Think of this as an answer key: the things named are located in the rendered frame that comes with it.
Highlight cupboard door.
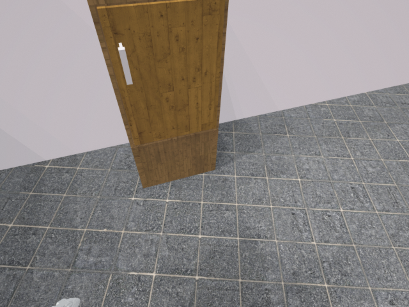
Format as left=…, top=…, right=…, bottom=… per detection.
left=97, top=0, right=225, bottom=145

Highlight handle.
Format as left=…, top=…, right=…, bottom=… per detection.
left=118, top=43, right=133, bottom=85

